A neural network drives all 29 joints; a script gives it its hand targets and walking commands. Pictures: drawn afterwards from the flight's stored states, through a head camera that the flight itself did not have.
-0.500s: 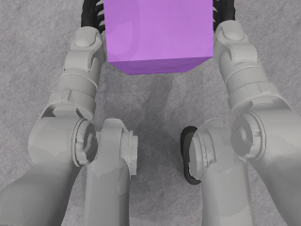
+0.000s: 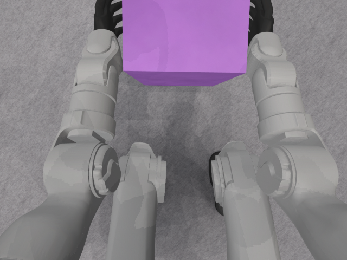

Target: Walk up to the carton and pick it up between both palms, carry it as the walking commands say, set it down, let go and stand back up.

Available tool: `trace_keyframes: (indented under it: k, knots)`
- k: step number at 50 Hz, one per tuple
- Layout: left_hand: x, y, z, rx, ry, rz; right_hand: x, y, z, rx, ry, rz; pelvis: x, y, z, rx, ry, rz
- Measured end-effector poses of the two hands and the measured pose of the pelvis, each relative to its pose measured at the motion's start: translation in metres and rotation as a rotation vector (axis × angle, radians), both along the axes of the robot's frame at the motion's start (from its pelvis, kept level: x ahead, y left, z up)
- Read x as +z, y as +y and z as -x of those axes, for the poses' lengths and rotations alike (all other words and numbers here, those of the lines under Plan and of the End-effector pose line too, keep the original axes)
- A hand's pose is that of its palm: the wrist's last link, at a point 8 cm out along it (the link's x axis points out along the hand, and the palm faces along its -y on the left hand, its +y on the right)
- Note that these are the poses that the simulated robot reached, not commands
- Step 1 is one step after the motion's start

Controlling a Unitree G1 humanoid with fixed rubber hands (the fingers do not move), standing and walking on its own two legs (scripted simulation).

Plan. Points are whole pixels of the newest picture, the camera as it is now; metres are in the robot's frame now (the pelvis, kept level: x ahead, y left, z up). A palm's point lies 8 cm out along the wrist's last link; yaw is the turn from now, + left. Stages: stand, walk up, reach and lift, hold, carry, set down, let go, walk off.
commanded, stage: reach and lift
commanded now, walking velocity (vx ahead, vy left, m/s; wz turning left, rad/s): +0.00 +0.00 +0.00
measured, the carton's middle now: (181, 46) +0.53 +0.01 -0.18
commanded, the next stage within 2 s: none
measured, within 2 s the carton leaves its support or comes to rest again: neither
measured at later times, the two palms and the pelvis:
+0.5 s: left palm (93, 22) +0.53 +0.15 -0.06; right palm (274, 21) +0.52 -0.13 -0.06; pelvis +0.01 +0.00 +0.05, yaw +0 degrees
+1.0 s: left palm (70, 12) +0.50 +0.15 +0.02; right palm (309, 11) +0.50 -0.14 +0.02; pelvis +0.00 +0.00 +0.10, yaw +0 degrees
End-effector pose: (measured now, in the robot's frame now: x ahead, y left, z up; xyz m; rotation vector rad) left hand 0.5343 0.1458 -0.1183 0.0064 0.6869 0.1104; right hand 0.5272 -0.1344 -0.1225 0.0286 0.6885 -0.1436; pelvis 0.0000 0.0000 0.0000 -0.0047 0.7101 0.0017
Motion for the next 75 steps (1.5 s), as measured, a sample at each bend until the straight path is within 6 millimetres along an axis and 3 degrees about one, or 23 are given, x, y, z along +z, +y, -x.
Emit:
trace_keyframes:
  k: [8,26,54,75]
  knots:
    - [0.025,-0.003,0.000,0.000,-0.004,-0.003,0.027,-0.003,-0.002,-0.003,-0.003,-0.001,0.017,-0.001,-0.002,-0.003,0.040,-0.002]
    - [0.063,0.002,0.009,0.013,-0.010,0.001,0.066,0.001,0.003,-0.001,-0.009,-0.006,0.049,-0.002,-0.006,-0.002,0.068,-0.001]
    - [0.150,-0.001,0.033,0.021,-0.004,0.020,0.154,-0.004,0.029,-0.006,-0.004,-0.007,0.106,-0.003,-0.005,0.004,0.025,0.000]
    - [0.211,-0.003,0.048,0.023,-0.004,0.030,0.217,-0.006,0.044,-0.010,-0.004,0.000,0.156,-0.002,-0.018,0.005,-0.028,0.004]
